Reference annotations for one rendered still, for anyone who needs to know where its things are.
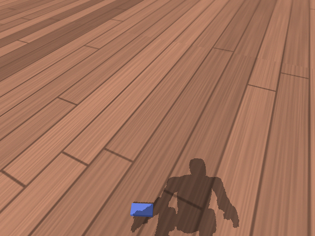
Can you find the small box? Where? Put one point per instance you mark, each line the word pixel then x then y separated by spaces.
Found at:
pixel 145 210

